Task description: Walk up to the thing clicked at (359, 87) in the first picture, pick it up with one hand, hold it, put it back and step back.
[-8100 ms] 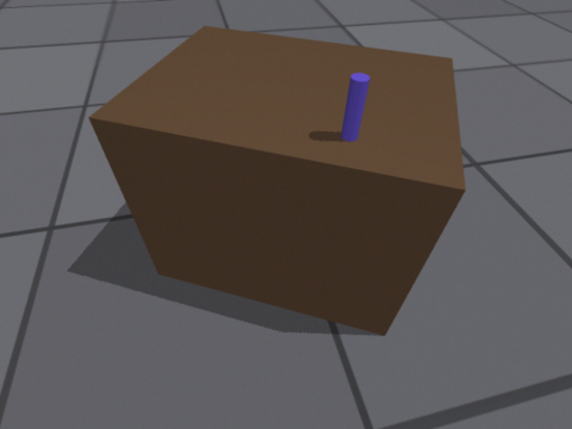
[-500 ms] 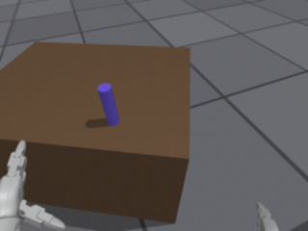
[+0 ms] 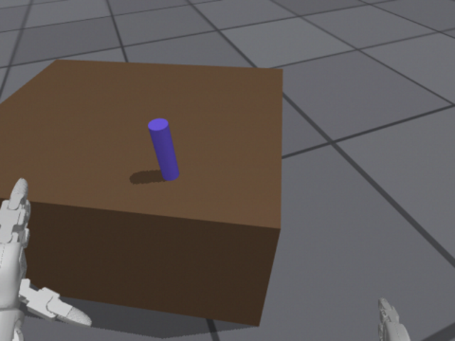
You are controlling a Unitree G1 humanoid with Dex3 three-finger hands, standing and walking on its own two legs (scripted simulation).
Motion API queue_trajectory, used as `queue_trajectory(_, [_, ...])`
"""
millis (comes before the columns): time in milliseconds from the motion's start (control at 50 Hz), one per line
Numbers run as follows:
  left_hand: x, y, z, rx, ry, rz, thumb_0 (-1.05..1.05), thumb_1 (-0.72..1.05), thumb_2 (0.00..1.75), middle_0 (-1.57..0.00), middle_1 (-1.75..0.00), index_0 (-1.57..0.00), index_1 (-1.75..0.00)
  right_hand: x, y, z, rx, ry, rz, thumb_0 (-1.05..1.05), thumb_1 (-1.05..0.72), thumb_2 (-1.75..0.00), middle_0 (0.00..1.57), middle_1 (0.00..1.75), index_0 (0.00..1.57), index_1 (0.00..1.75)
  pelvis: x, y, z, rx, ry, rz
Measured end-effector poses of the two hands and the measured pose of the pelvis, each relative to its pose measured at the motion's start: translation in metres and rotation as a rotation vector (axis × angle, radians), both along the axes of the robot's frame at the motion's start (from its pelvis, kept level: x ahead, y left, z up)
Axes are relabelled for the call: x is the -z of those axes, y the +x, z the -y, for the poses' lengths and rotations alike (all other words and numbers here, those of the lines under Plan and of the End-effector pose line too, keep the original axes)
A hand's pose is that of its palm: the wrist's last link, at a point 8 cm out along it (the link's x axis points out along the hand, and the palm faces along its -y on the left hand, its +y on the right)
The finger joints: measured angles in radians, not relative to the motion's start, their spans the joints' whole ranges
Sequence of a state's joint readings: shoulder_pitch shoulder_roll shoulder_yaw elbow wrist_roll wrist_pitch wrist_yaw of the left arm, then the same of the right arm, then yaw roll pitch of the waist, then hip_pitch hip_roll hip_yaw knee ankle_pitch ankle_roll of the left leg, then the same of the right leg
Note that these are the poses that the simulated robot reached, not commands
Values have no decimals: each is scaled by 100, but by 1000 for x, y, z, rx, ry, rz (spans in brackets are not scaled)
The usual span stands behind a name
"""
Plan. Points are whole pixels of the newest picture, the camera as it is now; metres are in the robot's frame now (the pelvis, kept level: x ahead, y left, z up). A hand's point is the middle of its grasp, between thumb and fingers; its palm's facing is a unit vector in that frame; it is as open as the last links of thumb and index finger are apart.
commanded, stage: rise first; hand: left
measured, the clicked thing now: (165, 151) +0.50 +0.19 +0.05
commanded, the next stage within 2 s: go down in 0.14 s
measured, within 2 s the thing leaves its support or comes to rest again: neither
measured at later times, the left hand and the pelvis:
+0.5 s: hand (48, 246) +0.21 +0.27 +0.14, palm faces +0.37 -0.84 -0.39, open 17.7 cm; pelvis +0.01 +0.00 +0.00, yaw +1 degrees
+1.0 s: hand (48, 185) +0.31 +0.32 +0.14, palm faces +0.16 -0.98 -0.12, open 17.6 cm; pelvis +0.01 +0.01 +0.00, yaw +0 degrees
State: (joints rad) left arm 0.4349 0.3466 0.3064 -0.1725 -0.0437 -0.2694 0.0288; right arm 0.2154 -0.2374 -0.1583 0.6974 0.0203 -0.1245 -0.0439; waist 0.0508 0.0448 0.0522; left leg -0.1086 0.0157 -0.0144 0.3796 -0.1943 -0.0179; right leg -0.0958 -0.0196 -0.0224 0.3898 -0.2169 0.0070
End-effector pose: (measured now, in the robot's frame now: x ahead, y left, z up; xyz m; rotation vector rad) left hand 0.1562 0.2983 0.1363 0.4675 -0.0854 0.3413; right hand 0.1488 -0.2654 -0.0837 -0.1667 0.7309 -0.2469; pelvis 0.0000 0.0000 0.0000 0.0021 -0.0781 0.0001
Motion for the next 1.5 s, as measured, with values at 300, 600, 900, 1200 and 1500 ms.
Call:
queue_trajectory(300, [-16, -3, 0, 14, 37, 60, -1, -61, 8, -6, -4, -4, -7, -1, 6, 0, -6, -2, 14, -1, 50, -5, 5, 5, 5, 5, 1, 3, -1, -3, -1, -5])
queue_trajectory(600, [-15, 27, -25, 22, -39, 111, -1, -61, 7, -7, -6, -6, -7, 3, 15, -9, -16, 12, 2, 0, 50, -5, 5, 5, 5, 5, 6, 6, -1, -15, -2, -24])
queue_trajectory(900, [-17, 110, -68, 161, -288, 26, -1, -58, 9, -5, -4, -4, -6, 1, 11, -17, 16, -13, -8, 0, 50, -5, 5, 5, 5, 5, 4, 9, -6, -5, -5, -70])
queue_trajectory(1200, [-7, 127, -80, 188, -365, -20, -1, -55, 8, -5, -3, -4, -4, 1, 4, -15, 17, -58, -23, 0, 51, -5, 5, 5, 5, 5, 5, 14, -13, 8, -10, -97])
queue_trajectory(1500, [-15, 152, -98, 230, -470, -70, -1, -56, 8, -4, -3, -4, -4, 1, 13, -22, -6, -83, -5, 0, 52, -5, 5, 5, 6, 5, 4, 10, -9, -10, -12, -124])
